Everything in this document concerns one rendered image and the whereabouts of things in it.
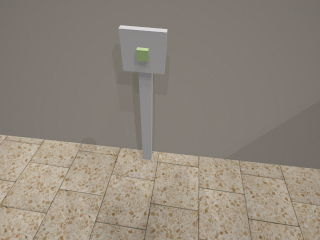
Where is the button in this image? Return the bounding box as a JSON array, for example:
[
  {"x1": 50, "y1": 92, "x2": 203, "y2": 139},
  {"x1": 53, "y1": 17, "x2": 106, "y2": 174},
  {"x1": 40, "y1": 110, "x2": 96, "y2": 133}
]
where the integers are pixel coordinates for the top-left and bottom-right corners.
[{"x1": 136, "y1": 47, "x2": 149, "y2": 62}]

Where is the panel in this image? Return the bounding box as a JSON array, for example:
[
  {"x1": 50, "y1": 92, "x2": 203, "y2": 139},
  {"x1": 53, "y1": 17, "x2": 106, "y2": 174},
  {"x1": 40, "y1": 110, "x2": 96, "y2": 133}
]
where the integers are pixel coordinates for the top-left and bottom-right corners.
[{"x1": 118, "y1": 25, "x2": 168, "y2": 160}]

